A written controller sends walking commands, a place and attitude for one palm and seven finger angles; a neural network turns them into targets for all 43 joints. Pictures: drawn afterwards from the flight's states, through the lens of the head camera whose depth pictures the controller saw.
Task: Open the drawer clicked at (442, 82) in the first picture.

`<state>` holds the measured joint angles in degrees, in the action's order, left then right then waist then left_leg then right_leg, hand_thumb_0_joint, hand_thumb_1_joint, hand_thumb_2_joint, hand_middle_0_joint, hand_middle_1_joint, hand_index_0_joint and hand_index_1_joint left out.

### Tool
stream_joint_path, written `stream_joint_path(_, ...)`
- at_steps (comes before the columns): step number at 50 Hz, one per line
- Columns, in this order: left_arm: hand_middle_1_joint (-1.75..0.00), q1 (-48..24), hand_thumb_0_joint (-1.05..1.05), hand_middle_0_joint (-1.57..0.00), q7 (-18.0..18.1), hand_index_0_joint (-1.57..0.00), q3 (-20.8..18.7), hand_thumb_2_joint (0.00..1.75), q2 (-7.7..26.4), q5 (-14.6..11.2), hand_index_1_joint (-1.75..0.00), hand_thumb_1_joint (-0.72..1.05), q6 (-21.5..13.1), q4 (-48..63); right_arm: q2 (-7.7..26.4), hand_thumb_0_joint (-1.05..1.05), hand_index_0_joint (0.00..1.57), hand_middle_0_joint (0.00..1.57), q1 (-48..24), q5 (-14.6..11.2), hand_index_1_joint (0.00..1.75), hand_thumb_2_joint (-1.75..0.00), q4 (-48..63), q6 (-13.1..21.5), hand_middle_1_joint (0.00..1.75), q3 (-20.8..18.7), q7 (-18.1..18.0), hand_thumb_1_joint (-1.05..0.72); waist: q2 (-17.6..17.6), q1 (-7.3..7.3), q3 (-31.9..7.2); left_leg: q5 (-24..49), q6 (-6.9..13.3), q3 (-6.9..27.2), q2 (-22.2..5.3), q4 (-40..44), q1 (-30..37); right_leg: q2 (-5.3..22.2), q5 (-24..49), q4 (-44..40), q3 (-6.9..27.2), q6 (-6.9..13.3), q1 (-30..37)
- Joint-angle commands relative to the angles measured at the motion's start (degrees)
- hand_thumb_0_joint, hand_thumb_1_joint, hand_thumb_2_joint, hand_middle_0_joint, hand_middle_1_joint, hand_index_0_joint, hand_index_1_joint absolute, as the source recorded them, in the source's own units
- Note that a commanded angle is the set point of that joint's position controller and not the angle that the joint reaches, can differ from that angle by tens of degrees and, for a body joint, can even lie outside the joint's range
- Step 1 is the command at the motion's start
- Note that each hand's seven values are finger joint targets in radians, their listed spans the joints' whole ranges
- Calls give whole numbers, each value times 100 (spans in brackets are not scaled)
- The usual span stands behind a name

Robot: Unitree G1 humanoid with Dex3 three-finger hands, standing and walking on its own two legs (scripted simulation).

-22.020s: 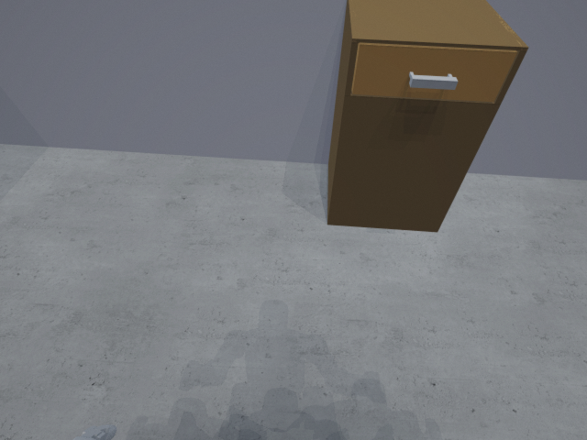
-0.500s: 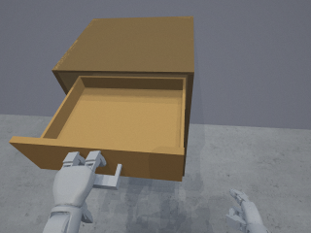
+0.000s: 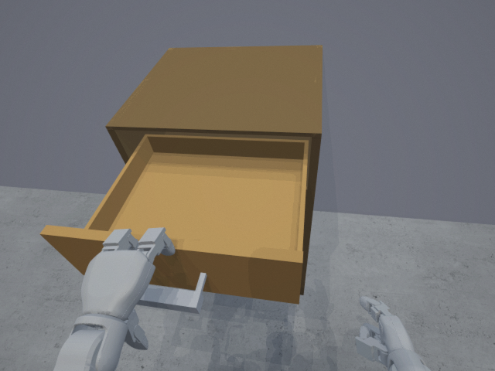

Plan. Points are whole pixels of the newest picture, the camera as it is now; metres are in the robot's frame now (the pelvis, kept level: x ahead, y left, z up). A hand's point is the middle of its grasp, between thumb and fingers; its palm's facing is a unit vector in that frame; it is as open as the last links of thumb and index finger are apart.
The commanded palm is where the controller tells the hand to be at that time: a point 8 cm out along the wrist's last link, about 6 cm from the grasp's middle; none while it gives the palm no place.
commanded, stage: lift the hand off the handle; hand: left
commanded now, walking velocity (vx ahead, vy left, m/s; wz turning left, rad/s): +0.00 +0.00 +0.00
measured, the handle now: (167, 285) +0.25 +0.20 -0.02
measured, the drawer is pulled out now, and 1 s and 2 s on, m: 0.30 0.30 0.30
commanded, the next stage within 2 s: draw the hand back to the body in 0.48 s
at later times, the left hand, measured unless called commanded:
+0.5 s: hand (120, 259) +0.21 +0.21 +0.14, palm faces +0.15 -0.14 -0.98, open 13.8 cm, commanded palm +0.17 +0.20 +0.18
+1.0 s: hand (102, 269) +0.20 +0.23 +0.13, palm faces +0.09 -0.11 -0.99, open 13.8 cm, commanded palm +0.16 +0.23 +0.19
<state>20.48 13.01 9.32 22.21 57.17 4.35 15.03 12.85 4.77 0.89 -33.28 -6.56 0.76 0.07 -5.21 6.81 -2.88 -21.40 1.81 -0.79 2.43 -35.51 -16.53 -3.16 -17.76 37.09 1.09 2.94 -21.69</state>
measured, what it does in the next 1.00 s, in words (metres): stands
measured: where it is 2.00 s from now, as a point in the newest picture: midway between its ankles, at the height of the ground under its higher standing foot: outside the picture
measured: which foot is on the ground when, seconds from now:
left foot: down 0.00-1.00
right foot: down 0.00-1.00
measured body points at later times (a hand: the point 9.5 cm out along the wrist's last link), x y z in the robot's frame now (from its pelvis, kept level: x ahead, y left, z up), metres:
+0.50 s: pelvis +0.00 +0.01 +0.01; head -0.01 -0.04 +0.46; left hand +0.20 +0.21 +0.19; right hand +0.24 -0.19 -0.08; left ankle -0.03 +0.10 -0.72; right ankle +0.01 -0.09 -0.72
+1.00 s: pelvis -0.01 +0.01 +0.01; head -0.01 -0.04 +0.46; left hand +0.19 +0.23 +0.19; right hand +0.22 -0.19 -0.08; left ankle -0.03 +0.10 -0.72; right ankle +0.01 -0.09 -0.72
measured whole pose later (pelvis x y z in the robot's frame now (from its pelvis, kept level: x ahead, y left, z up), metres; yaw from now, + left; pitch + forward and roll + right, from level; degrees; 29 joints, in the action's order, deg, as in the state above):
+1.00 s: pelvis -0.01 +0.01 +0.01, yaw +0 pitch -1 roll +0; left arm 22.0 2.5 1.0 28.4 49.4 6.5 26.7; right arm 15.3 5.6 -1.6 -31.1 -9.1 2.8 0.9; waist -6.8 5.8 -0.7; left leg -17.2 2.2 -0.7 2.3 -27.6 -9.2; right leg -3.2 -13.1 28.2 1.4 2.4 -13.8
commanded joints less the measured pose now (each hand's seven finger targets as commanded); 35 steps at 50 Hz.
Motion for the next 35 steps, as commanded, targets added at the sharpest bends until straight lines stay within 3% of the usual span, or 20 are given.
stream_joint_path(1, -120, -1107, 0, -30, 192, -30, -856, 30, 878, -34, -120, -50, -25, 1644, 471, 0, 20, 20, -996, -16, 30, -90, 976, 251, 30, -137, -34, -90, 455, -45, -975, 1762, -31, 151, -101, 562, 266, 201, 1311, -777, 469, 5, 913)
stream_joint_path(4, -120, -899, 0, -30, -11, -30, -818, 30, 815, -124, -120, -50, 150, 1572, 498, 0, 20, 20, -1148, -93, 30, -90, 1006, 207, 30, -93, 32, -90, 436, -49, -871, 1901, -42, 178, -119, 662, 337, 177, 1482, -859, 478, 3, 1036)
stream_joint_path(5, -120, -821, 0, -30, -118, -30, -592, 30, 634, -113, -120, -50, 200, 1608, 472, 0, 20, 20, -999, -75, 30, -90, 1013, 197, 30, -70, 80, -90, 501, -33, -906, 1955, -35, 119, -129, 704, 294, 223, 1435, -823, 369, -33, 1075)
stream_joint_path(9, -120, -776, 0, -30, -366, -30, -797, 30, 920, -262, -120, -50, 399, 1902, 583, 0, 20, 20, -1287, -182, 30, -90, 1141, 92, 30, -16, 121, -90, 409, -26, -760, 2017, -53, 161, -206, 890, 305, 187, 1628, -903, 364, -36, 1357)
stream_joint_path(10, -120, -856, 0, -30, -419, -30, -677, 30, 866, -167, -120, -50, 422, 2062, 544, 0, 20, 20, -1090, -149, 30, -90, 1175, 81, 30, 12, 147, -90, 433, 26, -964, 2099, -29, 89, -207, 883, 341, 236, 1568, -870, 299, -62, 1423)
stream_joint_path(14, -120, -828, 0, -30, -463, -30, -1098, 30, 1230, -339, -120, -50, 442, 2251, 624, 0, 20, 20, -1334, -221, 30, -90, 1224, 10, 30, 31, 131, -90, 314, 7, -785, 2037, -42, 144, -248, 972, 384, 193, 1735, -994, 423, -50, 1568)
stream_joint_path(15, -120, -947, 0, -30, -487, -30, -980, 30, 1154, -239, -120, -50, 455, 2386, 572, 0, 20, 20, -1137, -167, 30, -90, 1240, 7, 30, 50, 149, -90, 380, 61, -994, 2078, -26, 97, -228, 964, 398, 254, 1626, -961, 364, -69, 1625)
stream_joint_path(16, -120, -844, 0, -30, -477, -30, -1161, 30, 1282, -315, -120, -50, 425, 2337, 593, 0, 20, 20, -1184, -194, 30, -90, 1197, -11, 30, 15, 135, -90, 400, 26, -782, 2123, -60, 121, -250, 994, 421, 203, 1640, -1021, 445, -38, 1548)
stream_joint_path(17, -120, -695, 0, -30, -518, -30, -961, 30, 1062, -326, -120, -50, 435, 2315, 586, 0, 20, 20, -1141, -181, 30, -90, 1222, -6, 30, 23, 163, -90, 454, 35, -710, 2168, -48, 103, -231, 991, 454, 212, 1645, -1028, 361, -59, 1493)
stream_joint_path(19, -120, -978, 0, -30, -586, -30, -1031, 30, 1149, -470, -120, -50, 505, 2579, 639, 0, 20, 20, -1391, -256, 30, -90, 1252, -31, 30, 21, 171, -90, 203, -51, -703, 2062, -42, 174, -284, 1042, 549, 194, 1576, -1099, 387, -39, 1463)
stream_joint_path(20, -120, -897, 0, -30, -647, -30, -865, 30, 1002, -411, -120, -50, 538, 2484, 579, 0, 20, 20, -1167, -204, 30, -90, 1252, -28, 30, 38, 195, -90, 376, 5, -744, 2120, -22, 126, -259, 1049, 502, 243, 1510, -1070, 271, -64, 1511)
stream_joint_path(21, -120, -769, 0, -30, -673, -30, -1041, 30, 1149, -477, -120, -50, 516, 2239, 607, 0, 20, 20, -1214, -234, 30, -90, 1164, -51, 30, 19, 178, -90, 492, -41, -456, 2094, -62, 138, -265, 1097, 453, 190, 1513, -1136, 346, -48, 1432)
stream_joint_path(23, -120, -800, 0, -30, -758, -30, -873, 30, 1041, -430, -120, -50, 520, 2247, 640, 0, 20, 20, -1198, -234, 30, -90, 1186, -65, 30, 36, 201, -90, 406, -35, -434, 1979, -60, 92, -255, 1132, 443, 214, 1415, -1174, 314, -77, 1421)
stream_joint_path(24, -120, -863, 0, -30, -784, -30, -955, 30, 1085, -528, -120, -50, 565, 2277, 663, 0, 20, 20, -1375, -276, 30, -90, 1225, -70, 30, 47, 194, -90, 389, -78, -449, 1837, -31, 136, -292, 1142, 445, 193, 1383, -1185, 312, -70, 1469)
stream_joint_path(25, -120, -944, 0, -30, -813, -30, -937, 30, 1137, -396, -120, -50, 553, 2388, 636, 0, 20, 20, -1167, -220, 30, -90, 1269, -75, 30, 64, 203, -90, 467, 7, -696, 1846, -21, 83, -272, 1120, 421, 246, 1243, -1149, 299, -88, 1569)
stream_joint_path(29, -120, -1130, 0, -30, -756, -30, -1105, 30, 1299, -461, -120, -50, 432, 2400, 696, 0, 20, 20, -1353, -250, 30, -90, 1261, -66, 30, 51, 147, -90, 213, -80, -554, 1642, -24, 148, -290, 1151, 448, 200, 1100, -1248, 406, -53, 1464)
stream_joint_path(30, -120, -1205, 0, -30, -754, -30, -999, 30, 1220, -342, -120, -50, 410, 2461, 633, 0, 20, 20, -1156, -185, 30, -90, 1291, -55, 30, 77, 155, -90, 290, 19, -748, 1705, -12, 113, -266, 1127, 472, 254, 997, -1207, 340, -57, 1517)
stream_joint_path(32, -120, -1011, 0, -30, -711, -30, -1152, 30, 1294, -355, -120, -50, 322, 2184, 642, 0, 20, 20, -1118, -164, 30, -90, 1210, -45, 30, 44, 120, -90, 363, 24, -539, 1657, -44, 109, -254, 1140, 442, 219, 884, -1261, 379, -38, 1393)
stream_joint_path(34, -120, -1155, 0, -30, -680, -30, -1321, 30, 1436, -484, -120, -50, 311, 2302, 697, 0, 20, 20, -1302, -240, 30, -90, 1214, -23, 30, 39, 103, -90, 63, -48, -566, 1554, -35, 171, -280, 1192, 478, 205, 959, -1291, 405, -29, 1450)
stream_joint_path(35, -120, -1211, 0, -30, -706, -30, -1136, 30, 1261, -376, -120, -50, 328, 2335, 613, 0, 20, 20, -1156, -191, 30, -90, 1245, -22, 30, 58, 121, -90, 218, 31, -746, 1639, -24, 135, -242, 1161, 497, 251, 870, -1251, 330, -39, 1480)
